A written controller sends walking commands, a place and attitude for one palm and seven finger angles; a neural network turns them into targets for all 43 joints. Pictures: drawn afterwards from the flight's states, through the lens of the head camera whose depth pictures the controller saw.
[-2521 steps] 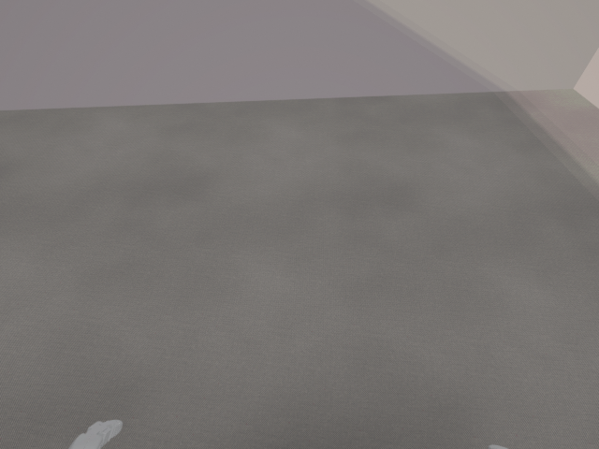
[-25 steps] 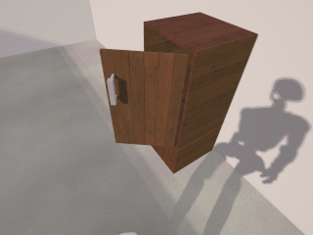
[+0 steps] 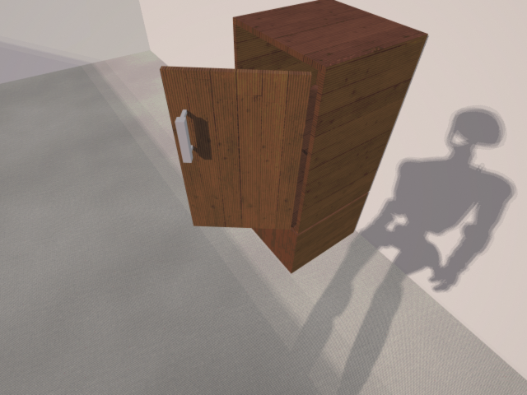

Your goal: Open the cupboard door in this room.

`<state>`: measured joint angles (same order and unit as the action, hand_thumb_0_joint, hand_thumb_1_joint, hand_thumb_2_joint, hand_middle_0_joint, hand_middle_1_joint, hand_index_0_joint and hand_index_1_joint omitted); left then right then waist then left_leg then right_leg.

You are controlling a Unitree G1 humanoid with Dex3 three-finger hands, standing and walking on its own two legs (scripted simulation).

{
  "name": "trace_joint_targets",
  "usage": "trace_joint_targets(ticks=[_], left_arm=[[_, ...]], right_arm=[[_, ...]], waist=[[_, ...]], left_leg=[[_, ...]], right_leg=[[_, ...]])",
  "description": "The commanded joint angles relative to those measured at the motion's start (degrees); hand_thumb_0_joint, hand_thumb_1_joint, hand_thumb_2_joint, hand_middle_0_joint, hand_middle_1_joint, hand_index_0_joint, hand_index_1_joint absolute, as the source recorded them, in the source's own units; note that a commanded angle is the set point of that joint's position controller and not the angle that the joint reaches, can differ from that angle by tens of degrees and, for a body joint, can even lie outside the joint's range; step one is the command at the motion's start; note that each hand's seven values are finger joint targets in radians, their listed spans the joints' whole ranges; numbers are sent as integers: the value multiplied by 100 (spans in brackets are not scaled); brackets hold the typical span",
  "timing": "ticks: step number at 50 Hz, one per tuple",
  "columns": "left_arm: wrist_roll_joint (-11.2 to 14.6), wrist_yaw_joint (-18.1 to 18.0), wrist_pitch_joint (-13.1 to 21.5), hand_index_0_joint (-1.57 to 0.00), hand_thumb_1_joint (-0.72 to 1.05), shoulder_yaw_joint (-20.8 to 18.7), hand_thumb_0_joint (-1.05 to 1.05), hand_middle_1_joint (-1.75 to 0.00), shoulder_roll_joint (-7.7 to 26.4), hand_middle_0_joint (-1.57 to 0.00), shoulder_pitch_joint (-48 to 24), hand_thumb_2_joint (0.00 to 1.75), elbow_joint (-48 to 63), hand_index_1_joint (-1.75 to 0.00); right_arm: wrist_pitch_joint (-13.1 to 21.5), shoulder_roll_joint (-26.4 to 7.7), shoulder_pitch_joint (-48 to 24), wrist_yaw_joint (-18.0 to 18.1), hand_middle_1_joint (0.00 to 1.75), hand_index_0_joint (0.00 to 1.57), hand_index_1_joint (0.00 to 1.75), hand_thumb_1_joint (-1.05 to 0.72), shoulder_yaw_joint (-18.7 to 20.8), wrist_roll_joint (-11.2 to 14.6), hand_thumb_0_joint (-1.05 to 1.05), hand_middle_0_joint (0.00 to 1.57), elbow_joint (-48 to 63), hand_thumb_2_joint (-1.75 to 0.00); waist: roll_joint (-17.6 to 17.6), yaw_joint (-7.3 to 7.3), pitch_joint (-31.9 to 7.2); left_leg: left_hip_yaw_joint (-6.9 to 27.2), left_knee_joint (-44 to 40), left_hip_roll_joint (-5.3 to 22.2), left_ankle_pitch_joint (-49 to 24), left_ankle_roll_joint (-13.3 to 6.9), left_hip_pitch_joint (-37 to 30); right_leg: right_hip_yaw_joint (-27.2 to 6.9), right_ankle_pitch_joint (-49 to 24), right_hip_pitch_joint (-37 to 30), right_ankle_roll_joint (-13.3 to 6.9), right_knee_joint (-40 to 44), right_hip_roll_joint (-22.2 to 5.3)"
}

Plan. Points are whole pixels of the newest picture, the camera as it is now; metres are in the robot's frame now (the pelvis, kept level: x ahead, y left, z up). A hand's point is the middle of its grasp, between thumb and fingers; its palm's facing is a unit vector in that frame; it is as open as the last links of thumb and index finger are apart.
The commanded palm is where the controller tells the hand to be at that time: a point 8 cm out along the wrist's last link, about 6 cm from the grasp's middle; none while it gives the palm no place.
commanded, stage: look again from close up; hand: left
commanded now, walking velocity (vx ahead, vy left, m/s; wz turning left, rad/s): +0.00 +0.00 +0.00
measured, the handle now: (186, 136) +0.73 +0.25 -0.03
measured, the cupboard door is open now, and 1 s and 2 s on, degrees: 52 52 52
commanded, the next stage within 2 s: shuffle to correct the standing spot in 0.52 s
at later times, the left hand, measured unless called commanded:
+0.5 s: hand out of the picture +0.02 +0.15 -0.18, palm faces +0.03 -0.99 -0.15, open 7.3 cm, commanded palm none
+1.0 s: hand out of the picture +0.05 +0.18 -0.19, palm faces +0.07 -0.99 -0.12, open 7.4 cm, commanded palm none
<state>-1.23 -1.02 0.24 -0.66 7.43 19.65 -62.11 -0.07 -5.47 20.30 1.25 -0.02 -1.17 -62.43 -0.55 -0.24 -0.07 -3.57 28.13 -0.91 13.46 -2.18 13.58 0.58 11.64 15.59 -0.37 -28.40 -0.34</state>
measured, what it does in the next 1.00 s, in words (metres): shifts its weight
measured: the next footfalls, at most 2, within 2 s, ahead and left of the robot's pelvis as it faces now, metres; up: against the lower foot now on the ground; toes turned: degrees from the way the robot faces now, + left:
right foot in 1.38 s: +0.33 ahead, -0.05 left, +0.00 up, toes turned -5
left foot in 1.82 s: +0.30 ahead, +0.15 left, +0.00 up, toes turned +3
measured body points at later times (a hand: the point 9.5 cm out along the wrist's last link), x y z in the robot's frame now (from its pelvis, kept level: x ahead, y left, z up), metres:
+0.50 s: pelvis +0.03 +0.00 +0.00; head +0.04 +0.00 +0.45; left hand +0.02 +0.20 -0.16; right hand +0.02 -0.21 -0.16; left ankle +0.02 +0.10 -0.74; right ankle +0.04 -0.12 -0.74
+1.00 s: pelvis +0.10 +0.02 -0.01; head +0.10 +0.05 +0.44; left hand +0.05 +0.23 -0.18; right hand +0.07 -0.20 -0.15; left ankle +0.03 +0.09 -0.74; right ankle +0.04 -0.10 -0.71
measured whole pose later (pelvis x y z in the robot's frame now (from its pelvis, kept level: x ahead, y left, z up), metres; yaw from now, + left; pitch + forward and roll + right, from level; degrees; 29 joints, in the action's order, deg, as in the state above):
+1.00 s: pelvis +0.10 +0.02 -0.01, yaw -1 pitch +0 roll -1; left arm -1.5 -0.6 0.2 -2.3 8.0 22.9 -63.6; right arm 3.0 -7.3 21.8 1.6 0.2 -1.5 -62.5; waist -2.6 -0.8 0.1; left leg -6.8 32.0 -0.9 24.0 -4.3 8.4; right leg 1.4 26.2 16.5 -2.2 -47.7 -0.8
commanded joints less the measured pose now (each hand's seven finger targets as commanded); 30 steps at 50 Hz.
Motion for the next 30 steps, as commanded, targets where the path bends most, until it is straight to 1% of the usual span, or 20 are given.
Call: trace_joint_targets(ticks=[1,2,4,7,8,10,11,12,13,14,15,17,19,21,25,30], left_arm=[[3,-62,63,-20,90,-57,0,-30,445,-20,357,90,175,-30],[7,-63,71,-20,90,-57,0,-30,451,-20,376,90,171,-30],[12,-74,96,-20,90,-43,0,-30,446,-20,386,90,155,-30],[35,-75,130,-20,90,-22,0,-30,440,-20,375,90,124,-30],[40,-77,137,-20,90,-14,0,-30,438,-20,377,90,118,-30],[38,-86,136,-20,90,-3,0,-30,434,-20,366,90,92,-30],[40,-87,141,-20,90,4,0,-30,434,-20,375,90,73,-30],[40,-88,142,-20,90,12,0,-30,427,-20,380,90,62,-30],[39,-92,142,-20,90,12,0,-30,419,-20,377,90,42,-30],[35,-94,141,-20,90,24,0,-30,425,-20,388,90,33,-30],[34,-93,143,-20,90,19,0,-30,420,-20,395,90,19,-30],[37,-97,148,-20,90,27,0,-30,407,-20,387,90,1,-30],[31,-99,146,-20,90,25,0,-30,415,-20,376,90,-3,-30],[36,-99,143,-20,90,29,0,-30,429,-20,344,90,-12,-30],[33,-103,143,-20,90,35,0,-30,427,-20,324,90,-16,-30],[38,-103,139,-20,90,34,0,-30,449,-20,295,90,-28,-30]], right_arm=[[109,-611,318,42,30,20,30,-90,99,-3,0,20,193,-90],[108,-592,333,40,30,20,30,-90,91,-4,0,20,182,-90],[122,-554,372,39,30,20,30,-90,78,10,0,20,158,-90],[160,-518,404,48,30,20,30,-90,50,21,0,20,110,-90],[171,-526,395,54,30,20,30,-90,46,28,0,20,100,-90],[173,-531,361,61,30,20,30,-90,33,34,0,20,82,-90],[186,-535,368,66,30,20,30,-90,22,37,0,20,74,-90],[192,-549,338,71,30,20,30,-90,25,38,0,20,57,-90],[201,-555,348,76,30,20,30,-90,21,39,0,20,48,-90],[201,-572,326,80,30,20,30,-90,21,50,0,20,42,-90],[210,-584,312,82,30,20,30,-90,18,51,0,20,44,-90],[221,-591,294,89,30,20,30,-90,22,49,0,20,28,-90],[222,-605,266,96,30,20,30,-90,19,57,0,20,21,-90],[220,-589,238,97,30,20,30,-90,18,57,0,20,9,-90],[218,-601,212,106,30,20,30,-90,15,56,0,20,-28,-90],[222,-633,177,111,30,20,30,-90,9,53,0,20,-50,-90]], waist=[[-41,-4,659],[-132,-5,645],[-158,29,565],[-95,37,419],[0,40,371],[78,32,496],[46,26,463],[136,22,441],[152,21,418],[138,4,458],[77,2,407],[96,6,353],[116,-1,367],[38,-4,422],[12,7,472],[67,5,408]], left_leg=[[805,-954,602,1358,-117,744],[763,-878,574,1255,-106,725],[681,-766,542,935,-86,565],[608,-708,549,508,-61,350],[606,-712,569,421,-53,306],[611,-748,593,386,-41,351],[614,-764,616,248,-48,316],[609,-774,630,176,-42,264],[620,-803,658,103,-47,233],[629,-798,679,42,-54,247],[605,-808,686,11,-52,206],[582,-786,692,-191,-54,92],[565,-780,706,-274,-52,65],[548,-794,695,-263,-45,70],[536,-772,691,-436,-39,-7],[512,-785,714,-645,-43,-166]], right_leg=[[-646,1178,153,-213,740,-430],[-680,1196,156,-223,769,-447],[-744,1079,174,-252,814,-493],[-726,684,91,-254,781,-516],[-716,559,39,-251,762,-509],[-687,441,47,-249,731,-495],[-670,260,-28,-249,693,-489],[-647,154,-51,-240,671,-477],[-606,36,-91,-235,616,-461],[-577,-53,-117,-226,604,-455],[-571,-90,-150,-215,594,-467],[-564,-299,-200,-214,561,-466],[-552,-374,-232,-211,549,-458],[-556,-366,-244,-203,568,-473],[-549,-516,-249,-205,580,-485],[-514,-679,-302,-194,554,-486]])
